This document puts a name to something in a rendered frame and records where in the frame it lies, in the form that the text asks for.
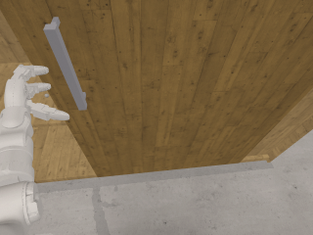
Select robot left hand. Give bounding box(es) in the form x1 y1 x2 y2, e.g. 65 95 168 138
4 64 70 121

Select robot left forearm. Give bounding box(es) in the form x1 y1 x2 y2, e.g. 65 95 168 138
0 106 35 187

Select wardrobe door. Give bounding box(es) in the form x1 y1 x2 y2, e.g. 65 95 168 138
0 0 313 177
246 88 313 157

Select robot left upper arm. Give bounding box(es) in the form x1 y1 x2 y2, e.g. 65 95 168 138
0 180 43 235

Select handle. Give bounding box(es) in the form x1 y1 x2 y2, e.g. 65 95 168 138
43 17 87 111

